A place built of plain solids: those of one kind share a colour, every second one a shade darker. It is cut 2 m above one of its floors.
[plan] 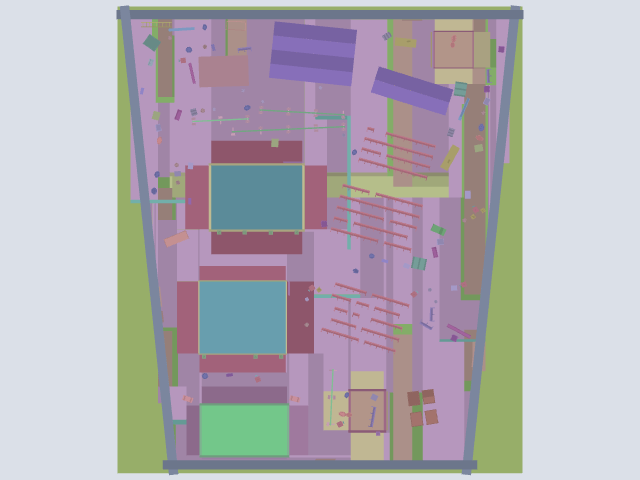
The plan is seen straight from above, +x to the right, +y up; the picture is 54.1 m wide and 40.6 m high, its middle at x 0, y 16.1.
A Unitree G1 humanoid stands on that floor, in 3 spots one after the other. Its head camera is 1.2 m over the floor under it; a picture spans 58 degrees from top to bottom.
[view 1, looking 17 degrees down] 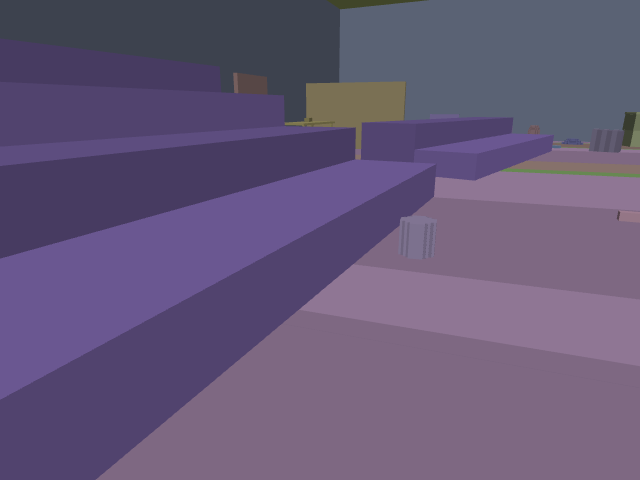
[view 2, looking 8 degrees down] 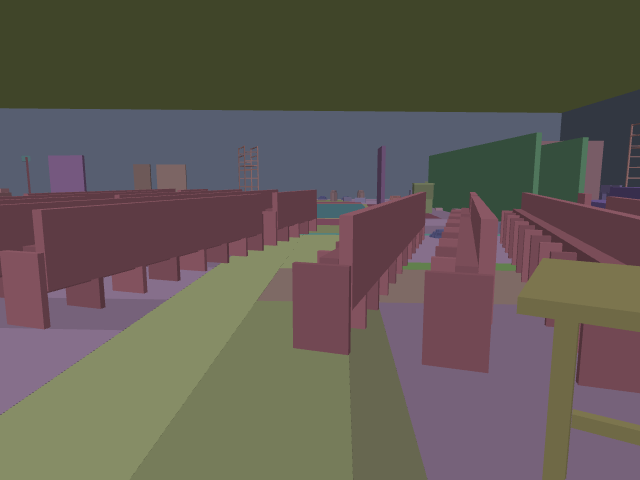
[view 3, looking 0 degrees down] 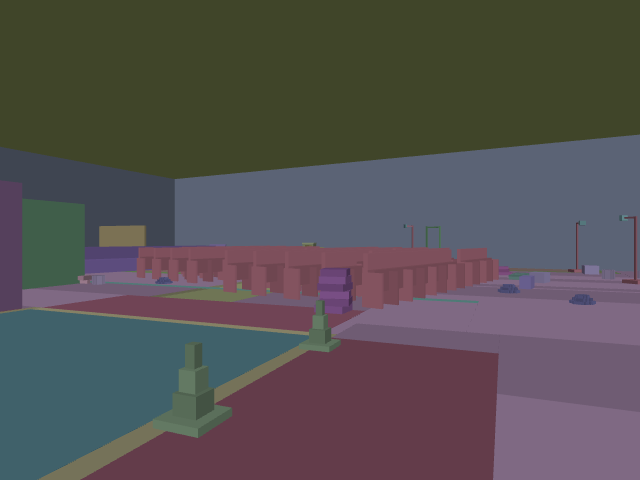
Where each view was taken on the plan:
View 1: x -3.55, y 28.55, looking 20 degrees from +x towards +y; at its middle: wall_bank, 2.83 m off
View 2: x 11.95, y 21.45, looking -177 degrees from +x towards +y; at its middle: floor_aisle_cross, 8.63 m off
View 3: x -6.45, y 14.85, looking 23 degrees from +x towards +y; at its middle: wall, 23.17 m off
